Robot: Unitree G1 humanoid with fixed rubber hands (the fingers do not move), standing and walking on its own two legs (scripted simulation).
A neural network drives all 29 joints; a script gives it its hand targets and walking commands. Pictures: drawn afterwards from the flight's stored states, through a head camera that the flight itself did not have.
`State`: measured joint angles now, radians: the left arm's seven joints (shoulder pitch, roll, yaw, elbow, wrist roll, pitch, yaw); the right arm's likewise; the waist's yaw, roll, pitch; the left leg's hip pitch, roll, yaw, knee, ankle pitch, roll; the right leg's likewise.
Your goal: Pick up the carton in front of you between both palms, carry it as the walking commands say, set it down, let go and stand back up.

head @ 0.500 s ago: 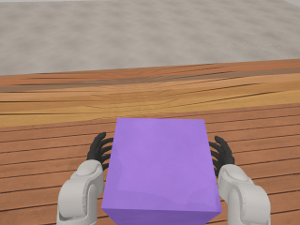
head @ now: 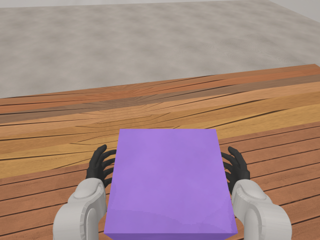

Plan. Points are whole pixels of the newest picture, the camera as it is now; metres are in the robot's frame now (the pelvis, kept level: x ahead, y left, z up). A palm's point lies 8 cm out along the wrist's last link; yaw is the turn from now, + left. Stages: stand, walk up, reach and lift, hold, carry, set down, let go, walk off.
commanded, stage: carry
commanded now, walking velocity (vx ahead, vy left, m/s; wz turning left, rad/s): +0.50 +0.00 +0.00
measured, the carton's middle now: (167, 193) +0.23 -0.01 +0.03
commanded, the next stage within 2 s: none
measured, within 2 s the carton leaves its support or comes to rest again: neither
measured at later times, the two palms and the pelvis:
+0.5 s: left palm (119, 94) +0.55 +0.13 +0.08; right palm (207, 92) +0.57 -0.17 +0.07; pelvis +0.34 -0.03 +0.00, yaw +4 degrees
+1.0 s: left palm (117, 40) +0.98 +0.19 +0.07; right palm (180, 40) +0.98 -0.11 +0.08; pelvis +0.64 +0.03 -0.01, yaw +2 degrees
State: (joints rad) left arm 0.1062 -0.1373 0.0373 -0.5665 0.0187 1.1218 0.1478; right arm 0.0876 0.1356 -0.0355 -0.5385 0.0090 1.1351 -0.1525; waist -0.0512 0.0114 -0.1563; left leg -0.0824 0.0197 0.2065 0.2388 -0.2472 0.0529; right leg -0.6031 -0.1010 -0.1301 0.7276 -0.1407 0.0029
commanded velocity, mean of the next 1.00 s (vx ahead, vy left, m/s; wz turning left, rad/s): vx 0.50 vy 0.00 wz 0.00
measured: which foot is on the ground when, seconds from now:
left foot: down 0.00-0.22, up 0.24-0.66, down 0.68-1.00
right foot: up 0.00-0.16, down 0.18-0.70, up 0.72-1.00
